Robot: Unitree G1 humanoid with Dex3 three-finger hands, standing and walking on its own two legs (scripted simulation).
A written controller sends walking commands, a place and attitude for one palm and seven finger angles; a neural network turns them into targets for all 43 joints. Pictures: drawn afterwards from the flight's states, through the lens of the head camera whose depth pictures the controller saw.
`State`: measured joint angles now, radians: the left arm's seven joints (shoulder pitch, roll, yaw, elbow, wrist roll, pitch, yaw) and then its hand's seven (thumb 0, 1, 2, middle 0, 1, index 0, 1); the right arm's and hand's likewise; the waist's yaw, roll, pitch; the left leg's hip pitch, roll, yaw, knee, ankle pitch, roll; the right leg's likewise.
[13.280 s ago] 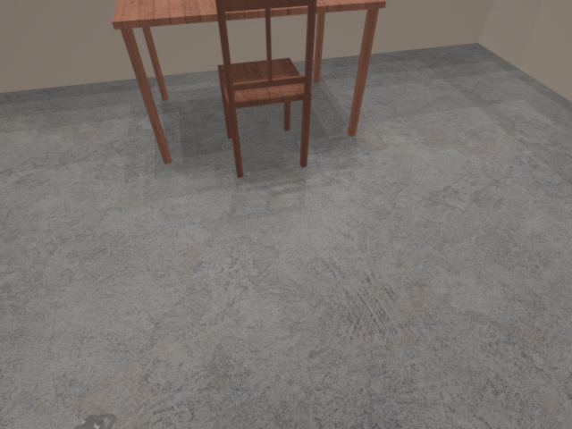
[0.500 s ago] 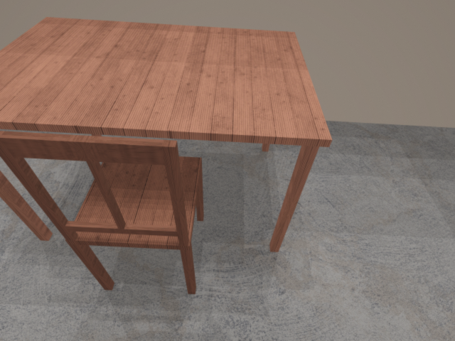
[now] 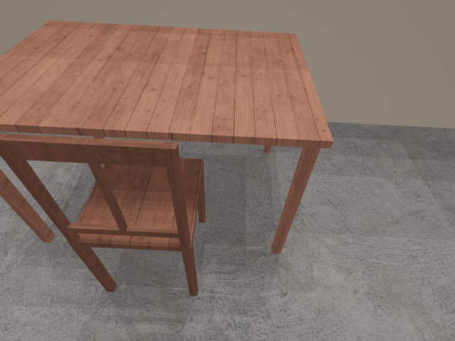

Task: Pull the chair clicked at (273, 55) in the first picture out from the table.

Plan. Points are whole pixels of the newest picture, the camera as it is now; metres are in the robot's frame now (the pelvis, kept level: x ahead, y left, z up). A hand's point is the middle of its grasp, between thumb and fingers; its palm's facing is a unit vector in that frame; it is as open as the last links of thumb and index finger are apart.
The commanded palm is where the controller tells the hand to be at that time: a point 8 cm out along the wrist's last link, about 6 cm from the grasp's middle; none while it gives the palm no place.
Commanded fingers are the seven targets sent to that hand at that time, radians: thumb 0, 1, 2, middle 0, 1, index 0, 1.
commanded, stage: look again from close up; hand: left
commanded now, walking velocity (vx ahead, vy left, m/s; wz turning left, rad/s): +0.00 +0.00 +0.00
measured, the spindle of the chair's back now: (110, 199) +0.46 +0.33 -0.11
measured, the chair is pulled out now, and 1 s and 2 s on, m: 0.00 0.00 0.00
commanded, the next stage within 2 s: raise the hand toward the chair's back in 1.92 s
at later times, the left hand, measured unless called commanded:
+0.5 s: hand out of the picture -0.03 +0.14 -0.18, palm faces +0.06 -0.99 -0.13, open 7.4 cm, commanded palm none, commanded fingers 0.00 0.90 0.90 -0.20 -0.30 -0.20 -0.30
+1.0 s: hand out of the picture -0.02 +0.14 -0.18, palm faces +0.06 -0.99 -0.14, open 7.4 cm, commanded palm none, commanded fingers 0.00 0.90 0.90 -0.20 -0.30 -0.20 -0.30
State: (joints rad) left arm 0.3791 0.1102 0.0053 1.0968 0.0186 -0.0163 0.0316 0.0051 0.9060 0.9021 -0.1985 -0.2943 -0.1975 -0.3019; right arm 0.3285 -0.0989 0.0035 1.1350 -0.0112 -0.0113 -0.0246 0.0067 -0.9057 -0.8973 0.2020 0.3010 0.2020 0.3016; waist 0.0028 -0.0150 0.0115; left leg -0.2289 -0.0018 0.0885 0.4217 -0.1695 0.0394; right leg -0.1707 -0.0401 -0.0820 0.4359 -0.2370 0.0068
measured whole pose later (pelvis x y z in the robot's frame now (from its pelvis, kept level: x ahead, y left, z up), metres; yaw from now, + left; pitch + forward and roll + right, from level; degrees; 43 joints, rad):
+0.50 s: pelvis +0.01 -0.01 +0.00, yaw +0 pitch -1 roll +0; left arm 0.38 0.10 0.00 1.10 0.02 -0.02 0.03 0.01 0.91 0.90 -0.20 -0.29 -0.20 -0.30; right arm 0.33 -0.09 0.00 1.14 -0.01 -0.01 -0.03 0.01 -0.91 -0.90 0.20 0.30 0.20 0.30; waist 0.00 -0.02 0.02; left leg -0.23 0.01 0.09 0.42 -0.18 0.03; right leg -0.17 -0.03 -0.08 0.44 -0.25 0.00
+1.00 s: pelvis +0.01 -0.01 +0.00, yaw +0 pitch -1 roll +0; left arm 0.37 0.10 0.01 1.11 0.02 -0.02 0.03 0.00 0.91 0.90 -0.20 -0.29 -0.20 -0.30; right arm 0.32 -0.10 0.01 1.14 -0.01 -0.02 -0.03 0.01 -0.91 -0.90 0.20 0.30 0.20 0.30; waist 0.01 -0.01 0.02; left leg -0.22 0.01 0.08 0.42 -0.19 0.02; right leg -0.16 -0.03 -0.09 0.43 -0.26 0.00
